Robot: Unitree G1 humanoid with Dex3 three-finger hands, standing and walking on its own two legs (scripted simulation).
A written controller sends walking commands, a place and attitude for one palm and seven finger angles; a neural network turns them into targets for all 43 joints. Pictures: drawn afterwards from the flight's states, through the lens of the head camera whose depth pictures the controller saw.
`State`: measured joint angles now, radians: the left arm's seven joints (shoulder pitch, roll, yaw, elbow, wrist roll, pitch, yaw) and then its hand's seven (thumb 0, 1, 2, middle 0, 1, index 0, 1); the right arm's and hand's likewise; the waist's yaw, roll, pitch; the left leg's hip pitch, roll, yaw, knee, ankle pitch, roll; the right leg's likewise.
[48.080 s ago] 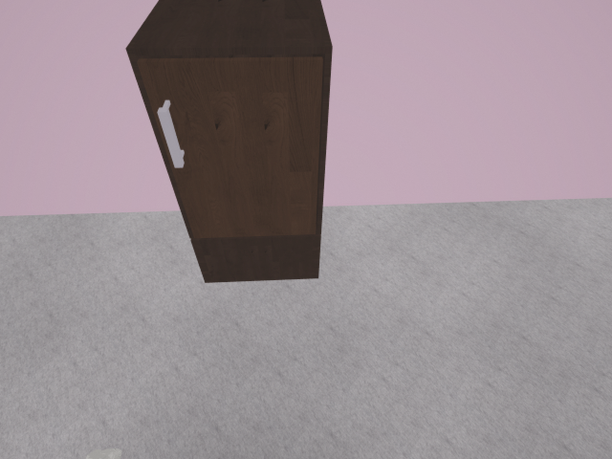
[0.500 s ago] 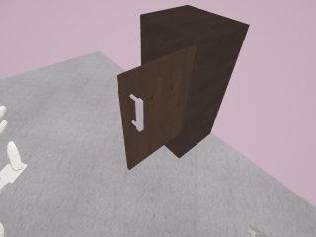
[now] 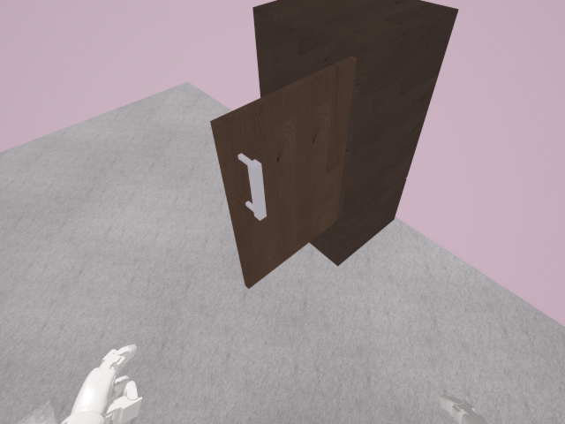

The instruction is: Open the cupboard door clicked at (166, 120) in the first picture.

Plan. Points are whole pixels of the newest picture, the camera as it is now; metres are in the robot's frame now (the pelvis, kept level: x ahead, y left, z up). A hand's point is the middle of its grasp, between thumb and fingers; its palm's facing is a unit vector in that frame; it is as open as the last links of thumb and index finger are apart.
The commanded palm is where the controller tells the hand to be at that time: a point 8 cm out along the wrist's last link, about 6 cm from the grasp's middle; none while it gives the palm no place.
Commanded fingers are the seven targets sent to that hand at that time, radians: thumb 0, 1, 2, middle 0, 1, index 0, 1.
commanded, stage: let the arm hang, fingers relaxed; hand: left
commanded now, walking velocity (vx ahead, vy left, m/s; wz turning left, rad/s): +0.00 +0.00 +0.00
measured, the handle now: (251, 187) +0.61 +0.10 -0.04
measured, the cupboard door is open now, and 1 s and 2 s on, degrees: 91 91 91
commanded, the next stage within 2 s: look to check the result in 0.92 s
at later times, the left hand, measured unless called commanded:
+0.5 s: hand out of the picture -0.02 +0.21 -0.16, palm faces +0.00 -0.96 -0.27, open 7.4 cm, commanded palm none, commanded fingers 0.00 0.90 0.90 -0.20 -0.30 -0.20 -0.30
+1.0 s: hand out of the picture +0.05 +0.17 -0.16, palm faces +0.00 -0.98 -0.21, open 7.4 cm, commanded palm none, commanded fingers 0.00 0.90 0.90 -0.20 -0.30 -0.20 -0.30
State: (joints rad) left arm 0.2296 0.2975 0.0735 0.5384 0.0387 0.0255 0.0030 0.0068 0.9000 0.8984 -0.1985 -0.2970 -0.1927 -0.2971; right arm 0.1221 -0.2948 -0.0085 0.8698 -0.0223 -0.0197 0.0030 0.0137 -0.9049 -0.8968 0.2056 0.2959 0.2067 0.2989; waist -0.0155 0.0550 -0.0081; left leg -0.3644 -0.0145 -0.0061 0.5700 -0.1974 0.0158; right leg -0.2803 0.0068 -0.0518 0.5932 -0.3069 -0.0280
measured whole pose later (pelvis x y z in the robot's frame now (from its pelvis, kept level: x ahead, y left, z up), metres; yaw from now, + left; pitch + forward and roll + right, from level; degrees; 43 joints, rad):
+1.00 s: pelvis +0.03 -0.01 +0.02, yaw +0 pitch -2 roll +0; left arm 0.23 0.16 0.00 1.14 0.01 0.00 0.03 0.01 0.91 0.90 -0.20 -0.30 -0.20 -0.30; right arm 0.24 -0.15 0.00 1.15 -0.02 0.01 -0.04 0.01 -0.91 -0.90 0.20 0.30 0.20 0.30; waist -0.01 0.01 0.05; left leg -0.21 0.00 -0.01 0.39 -0.16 0.00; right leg -0.12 0.03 -0.05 0.39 -0.25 -0.04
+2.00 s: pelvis +0.04 -0.03 +0.02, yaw +0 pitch -2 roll +0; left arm 0.25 0.17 0.01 1.14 0.01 -0.01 0.03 0.00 0.90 0.90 -0.20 -0.30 -0.20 -0.30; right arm 0.23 -0.16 0.00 1.15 -0.02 0.01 -0.04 0.01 -0.91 -0.90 0.20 0.30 0.20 0.30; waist -0.01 0.01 0.06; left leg -0.18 0.02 -0.01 0.38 -0.17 -0.02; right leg -0.09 0.04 -0.05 0.37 -0.26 -0.06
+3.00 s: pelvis +0.05 -0.02 +0.02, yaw -1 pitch -1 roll +0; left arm 0.21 0.21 0.01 1.14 0.01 -0.02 0.02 0.01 0.90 0.90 -0.20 -0.30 -0.20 -0.30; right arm 0.19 -0.21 0.00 1.14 -0.02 0.01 -0.03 0.01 -0.91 -0.90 0.20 0.30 0.20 0.30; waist -0.01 0.01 0.05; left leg -0.16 0.02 0.00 0.36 -0.18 -0.02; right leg -0.07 0.04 -0.04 0.34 -0.25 -0.05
